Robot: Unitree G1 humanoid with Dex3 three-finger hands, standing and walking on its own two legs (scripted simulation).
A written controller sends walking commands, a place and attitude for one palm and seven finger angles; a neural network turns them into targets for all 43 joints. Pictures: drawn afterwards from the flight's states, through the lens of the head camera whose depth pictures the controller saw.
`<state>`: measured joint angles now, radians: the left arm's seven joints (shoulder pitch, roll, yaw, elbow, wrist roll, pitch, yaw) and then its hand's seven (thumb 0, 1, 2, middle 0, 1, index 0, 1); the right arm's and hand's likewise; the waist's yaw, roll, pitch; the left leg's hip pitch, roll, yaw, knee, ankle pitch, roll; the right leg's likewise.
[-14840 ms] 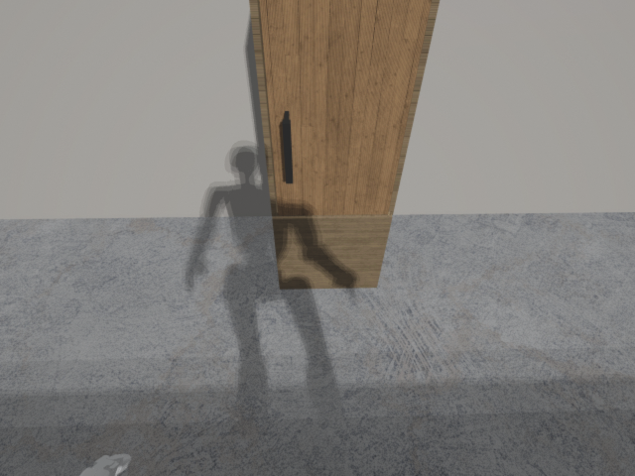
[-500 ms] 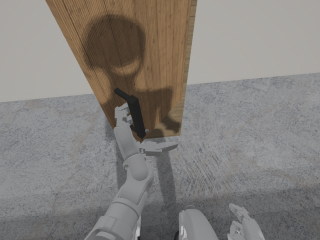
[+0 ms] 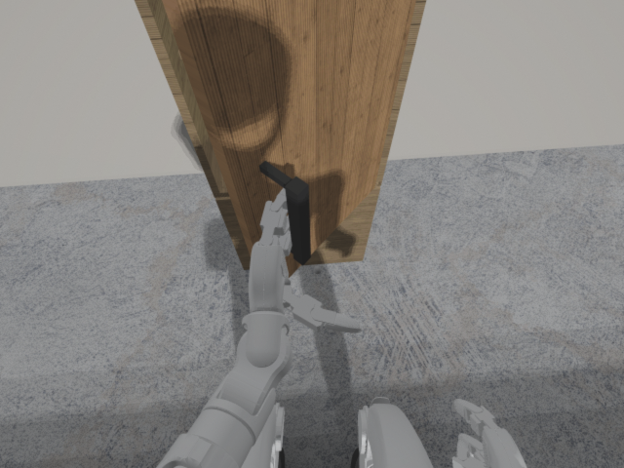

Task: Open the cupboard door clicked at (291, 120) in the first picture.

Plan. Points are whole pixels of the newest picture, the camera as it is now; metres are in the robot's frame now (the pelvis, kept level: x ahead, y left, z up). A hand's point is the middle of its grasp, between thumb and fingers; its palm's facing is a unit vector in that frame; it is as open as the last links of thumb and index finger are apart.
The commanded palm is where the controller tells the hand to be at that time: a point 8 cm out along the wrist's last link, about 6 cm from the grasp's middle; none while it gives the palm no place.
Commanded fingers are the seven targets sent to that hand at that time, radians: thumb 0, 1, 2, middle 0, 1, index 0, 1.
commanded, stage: slide the hand sideways off the handle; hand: left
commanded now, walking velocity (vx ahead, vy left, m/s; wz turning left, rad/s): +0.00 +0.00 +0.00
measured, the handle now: (288, 218) +0.42 +0.04 +0.04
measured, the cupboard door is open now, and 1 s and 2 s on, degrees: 45 45 45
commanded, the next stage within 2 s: draw the hand back to the body in 0.94 s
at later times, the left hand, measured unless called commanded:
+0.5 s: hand (297, 305) +0.30 +0.03 +0.03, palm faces +0.04 -1.00 +0.00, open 16.4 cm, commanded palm +0.27 +0.07 +0.03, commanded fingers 0.00 -0.50 0.30 -0.15 -0.30 -0.15 -0.30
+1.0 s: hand (261, 351) +0.25 +0.06 +0.03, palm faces +0.06 -1.00 +0.01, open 16.4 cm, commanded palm +0.22 +0.11 +0.03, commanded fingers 0.00 -0.50 0.30 -0.15 -0.30 -0.15 -0.30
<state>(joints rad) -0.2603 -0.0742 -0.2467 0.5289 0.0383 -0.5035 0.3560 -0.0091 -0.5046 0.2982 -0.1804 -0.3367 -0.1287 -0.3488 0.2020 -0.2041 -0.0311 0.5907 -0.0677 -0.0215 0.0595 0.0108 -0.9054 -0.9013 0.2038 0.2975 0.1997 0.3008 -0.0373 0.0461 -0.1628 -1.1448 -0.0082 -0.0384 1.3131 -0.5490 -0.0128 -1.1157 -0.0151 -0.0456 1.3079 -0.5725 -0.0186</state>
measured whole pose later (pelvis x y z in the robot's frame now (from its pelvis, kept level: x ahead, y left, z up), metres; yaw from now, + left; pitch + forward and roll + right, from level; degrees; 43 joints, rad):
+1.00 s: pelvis +0.01 -0.02 -0.01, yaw +1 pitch +21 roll +0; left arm 0.32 0.03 -0.20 0.05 -0.01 -0.54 0.14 -0.01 -0.50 0.30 -0.15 -0.30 -0.14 -0.30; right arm 0.17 -0.20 -0.01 0.48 -0.04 -0.02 0.02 0.01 -0.91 -0.90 0.20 0.30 0.20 0.30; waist 0.01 0.02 -0.18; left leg -1.12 0.00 -0.06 1.34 -0.58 -0.04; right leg -1.10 -0.01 -0.06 1.36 -0.62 -0.04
